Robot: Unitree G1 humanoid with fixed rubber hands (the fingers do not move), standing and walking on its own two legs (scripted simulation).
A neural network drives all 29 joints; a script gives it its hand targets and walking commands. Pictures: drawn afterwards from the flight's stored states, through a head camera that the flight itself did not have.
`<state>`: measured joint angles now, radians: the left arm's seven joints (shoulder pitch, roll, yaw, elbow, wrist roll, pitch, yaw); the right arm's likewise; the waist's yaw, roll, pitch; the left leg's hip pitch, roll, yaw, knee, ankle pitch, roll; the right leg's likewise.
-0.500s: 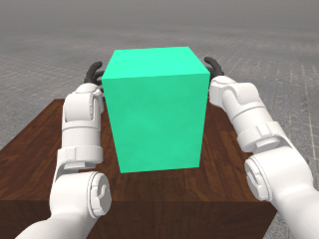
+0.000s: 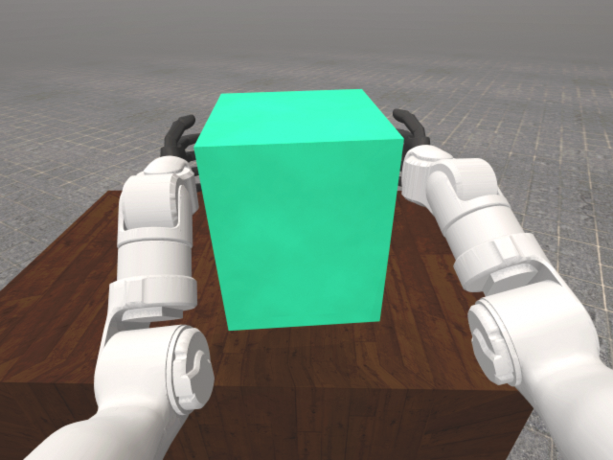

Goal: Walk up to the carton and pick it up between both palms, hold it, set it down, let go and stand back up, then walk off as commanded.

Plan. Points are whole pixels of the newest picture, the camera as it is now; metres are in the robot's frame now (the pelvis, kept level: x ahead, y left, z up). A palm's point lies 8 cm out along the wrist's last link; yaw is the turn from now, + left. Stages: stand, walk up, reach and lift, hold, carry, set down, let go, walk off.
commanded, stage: hold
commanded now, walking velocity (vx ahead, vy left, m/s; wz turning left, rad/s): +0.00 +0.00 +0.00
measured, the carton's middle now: (298, 204) +0.38 +0.01 +0.23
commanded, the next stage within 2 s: none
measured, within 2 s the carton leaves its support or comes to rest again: neither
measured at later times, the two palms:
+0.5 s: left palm (175, 175) +0.36 +0.16 +0.29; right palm (411, 163) +0.36 -0.13 +0.29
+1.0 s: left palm (176, 173) +0.36 +0.16 +0.29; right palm (413, 162) +0.36 -0.14 +0.29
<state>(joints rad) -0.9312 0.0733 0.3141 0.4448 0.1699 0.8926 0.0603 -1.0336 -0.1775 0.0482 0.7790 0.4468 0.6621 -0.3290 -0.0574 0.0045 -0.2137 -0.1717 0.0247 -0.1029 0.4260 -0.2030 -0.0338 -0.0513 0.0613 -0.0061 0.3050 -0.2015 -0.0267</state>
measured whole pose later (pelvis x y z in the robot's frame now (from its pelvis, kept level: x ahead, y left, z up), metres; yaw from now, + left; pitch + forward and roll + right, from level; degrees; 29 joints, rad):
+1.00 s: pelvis +0.00 +0.00 +0.00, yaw +0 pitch -2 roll -2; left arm -0.94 0.07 0.30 0.47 0.16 0.87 0.08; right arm -1.05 -0.20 0.06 0.81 0.46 0.66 -0.32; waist -0.05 0.01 -0.23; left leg -0.20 0.02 -0.11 0.44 -0.20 -0.03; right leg -0.07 0.06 0.01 0.29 -0.19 -0.02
